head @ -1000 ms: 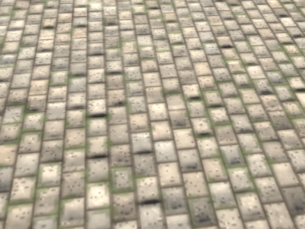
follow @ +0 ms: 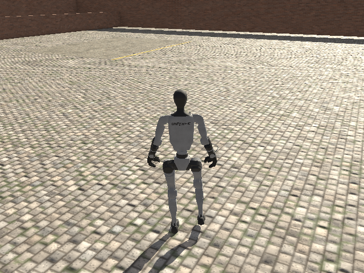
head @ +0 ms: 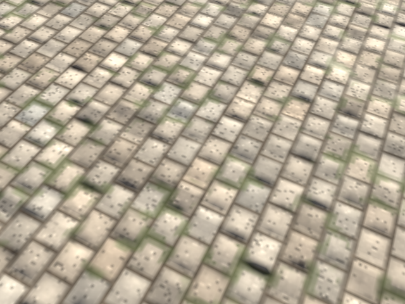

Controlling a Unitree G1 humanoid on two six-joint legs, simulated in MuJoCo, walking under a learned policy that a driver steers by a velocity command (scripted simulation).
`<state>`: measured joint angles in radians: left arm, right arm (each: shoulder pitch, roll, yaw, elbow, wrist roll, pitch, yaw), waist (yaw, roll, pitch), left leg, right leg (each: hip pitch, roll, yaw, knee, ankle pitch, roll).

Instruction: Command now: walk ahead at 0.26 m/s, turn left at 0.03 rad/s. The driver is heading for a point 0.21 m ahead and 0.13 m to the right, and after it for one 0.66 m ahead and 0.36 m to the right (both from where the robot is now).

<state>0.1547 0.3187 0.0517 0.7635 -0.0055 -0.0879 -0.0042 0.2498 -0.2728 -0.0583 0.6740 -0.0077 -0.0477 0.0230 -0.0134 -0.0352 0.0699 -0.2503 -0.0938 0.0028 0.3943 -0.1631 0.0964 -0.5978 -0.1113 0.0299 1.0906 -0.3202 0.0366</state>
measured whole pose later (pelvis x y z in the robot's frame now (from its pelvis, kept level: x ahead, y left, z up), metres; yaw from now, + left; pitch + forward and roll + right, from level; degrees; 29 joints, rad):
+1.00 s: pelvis +0.23 -0.02 +0.01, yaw -32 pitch +3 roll -1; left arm 0.20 0.31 0.08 0.62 -0.02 0.02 -0.02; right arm 0.32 -0.28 -0.07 0.74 0.00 -0.04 -0.03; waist -0.07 -0.02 -0.03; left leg -0.13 0.06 0.09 0.34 -0.25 -0.01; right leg -0.57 -0.05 0.02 0.89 -0.24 0.05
